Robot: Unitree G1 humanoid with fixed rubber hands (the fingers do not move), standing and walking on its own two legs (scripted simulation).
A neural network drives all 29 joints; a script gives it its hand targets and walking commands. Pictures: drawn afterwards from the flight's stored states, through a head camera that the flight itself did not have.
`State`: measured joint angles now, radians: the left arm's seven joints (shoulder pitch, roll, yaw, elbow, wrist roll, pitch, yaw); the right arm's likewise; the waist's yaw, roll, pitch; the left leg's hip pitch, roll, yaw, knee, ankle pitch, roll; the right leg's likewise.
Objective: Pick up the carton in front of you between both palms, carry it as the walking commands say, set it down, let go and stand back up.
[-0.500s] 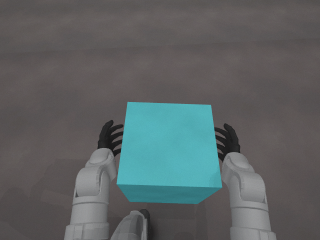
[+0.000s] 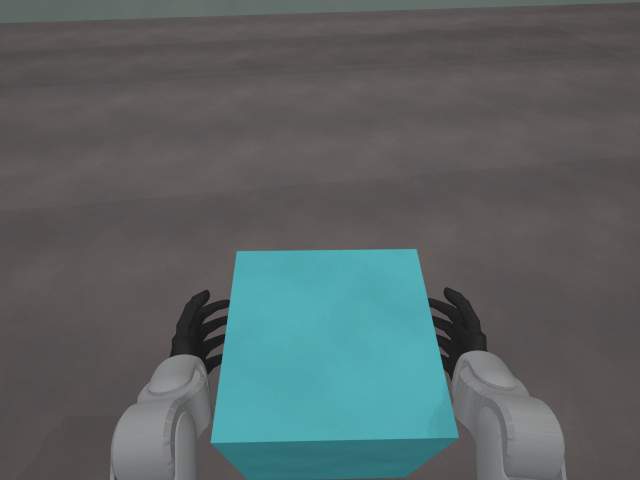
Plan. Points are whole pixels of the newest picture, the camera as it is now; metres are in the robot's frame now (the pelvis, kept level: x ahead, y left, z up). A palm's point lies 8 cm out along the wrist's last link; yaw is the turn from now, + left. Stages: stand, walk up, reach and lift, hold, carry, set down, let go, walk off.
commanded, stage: carry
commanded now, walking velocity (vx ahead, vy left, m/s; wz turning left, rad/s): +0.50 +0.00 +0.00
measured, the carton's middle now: (327, 373) +0.25 +0.00 +0.02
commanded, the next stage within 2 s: none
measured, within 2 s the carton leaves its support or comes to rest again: neither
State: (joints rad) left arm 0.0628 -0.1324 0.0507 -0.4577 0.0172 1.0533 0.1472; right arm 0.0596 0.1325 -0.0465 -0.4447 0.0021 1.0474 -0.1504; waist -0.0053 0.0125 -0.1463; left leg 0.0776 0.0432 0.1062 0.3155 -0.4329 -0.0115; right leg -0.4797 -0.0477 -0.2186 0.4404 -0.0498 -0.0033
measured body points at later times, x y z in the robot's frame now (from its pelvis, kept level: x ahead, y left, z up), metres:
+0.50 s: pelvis +0.30 +0.01 +0.00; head +0.26 +0.02 +0.45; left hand +0.54 +0.17 +0.10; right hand +0.54 -0.14 +0.10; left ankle +0.44 +0.12 -0.72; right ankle +0.14 -0.10 -0.73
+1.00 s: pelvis +0.62 +0.01 +0.00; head +0.59 +0.00 +0.45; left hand +0.86 +0.16 +0.10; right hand +0.86 -0.14 +0.10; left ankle +0.45 +0.12 -0.73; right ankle +0.76 -0.10 -0.72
